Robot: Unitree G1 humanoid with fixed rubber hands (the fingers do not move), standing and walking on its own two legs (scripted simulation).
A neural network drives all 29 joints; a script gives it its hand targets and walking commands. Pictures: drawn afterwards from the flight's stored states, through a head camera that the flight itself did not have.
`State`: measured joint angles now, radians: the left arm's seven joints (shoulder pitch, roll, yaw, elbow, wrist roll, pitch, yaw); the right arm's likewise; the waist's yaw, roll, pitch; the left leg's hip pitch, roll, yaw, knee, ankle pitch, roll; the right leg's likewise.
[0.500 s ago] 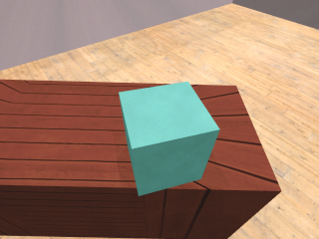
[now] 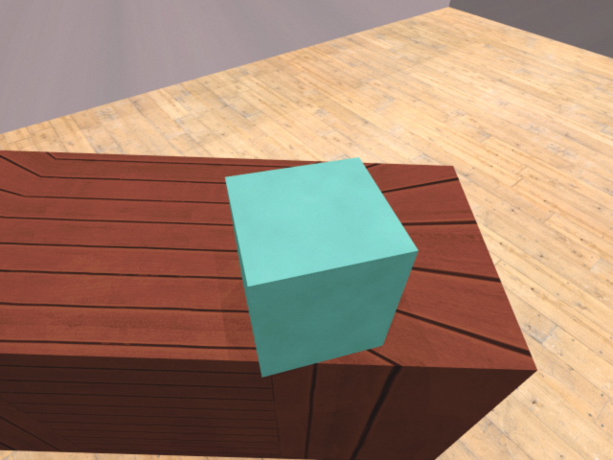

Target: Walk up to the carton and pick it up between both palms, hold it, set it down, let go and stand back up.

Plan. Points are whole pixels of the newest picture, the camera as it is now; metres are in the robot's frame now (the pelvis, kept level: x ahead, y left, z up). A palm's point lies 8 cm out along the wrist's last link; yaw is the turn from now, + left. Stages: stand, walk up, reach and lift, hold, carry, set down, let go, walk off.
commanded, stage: stand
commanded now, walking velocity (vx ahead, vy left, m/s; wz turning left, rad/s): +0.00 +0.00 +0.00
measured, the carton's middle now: (310, 268) +0.42 +0.01 +0.01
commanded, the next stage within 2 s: none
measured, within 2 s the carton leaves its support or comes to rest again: neither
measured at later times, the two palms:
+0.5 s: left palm out of the picture +0.01 +0.23 -0.14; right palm out of the picture +0.00 -0.24 -0.14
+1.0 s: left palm out of the picture +0.00 +0.23 -0.14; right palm out of the picture -0.01 -0.23 -0.14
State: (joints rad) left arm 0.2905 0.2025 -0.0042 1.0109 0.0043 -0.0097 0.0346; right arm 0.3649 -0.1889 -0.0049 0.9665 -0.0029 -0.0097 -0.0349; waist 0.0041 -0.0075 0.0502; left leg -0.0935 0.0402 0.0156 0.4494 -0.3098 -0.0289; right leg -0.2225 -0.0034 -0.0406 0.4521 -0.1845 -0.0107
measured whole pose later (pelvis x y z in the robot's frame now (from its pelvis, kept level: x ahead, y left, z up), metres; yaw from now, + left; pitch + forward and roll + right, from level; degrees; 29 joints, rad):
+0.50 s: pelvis +0.00 +0.00 +0.00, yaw +0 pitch -2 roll +0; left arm 0.30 0.19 -0.01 1.03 0.00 -0.01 0.04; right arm 0.35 -0.18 0.00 1.00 0.00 -0.01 -0.04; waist 0.01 0.00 0.05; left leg -0.09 0.05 0.02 0.44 -0.31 -0.03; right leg -0.22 0.00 -0.04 0.44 -0.18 -0.01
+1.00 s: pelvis +0.00 +0.00 +0.00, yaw -1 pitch -2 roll +0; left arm 0.30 0.19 0.00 1.05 0.00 -0.01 0.04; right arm 0.35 -0.17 0.00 1.03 0.00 -0.01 -0.04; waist 0.01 -0.01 0.06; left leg -0.09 0.04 0.03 0.43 -0.30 -0.03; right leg -0.23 0.00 -0.03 0.44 -0.18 -0.01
